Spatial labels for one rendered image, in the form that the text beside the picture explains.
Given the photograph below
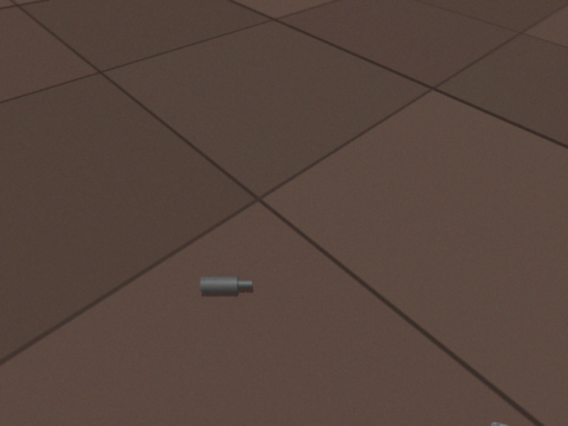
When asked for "bottle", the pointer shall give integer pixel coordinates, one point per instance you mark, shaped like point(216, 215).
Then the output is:
point(223, 283)

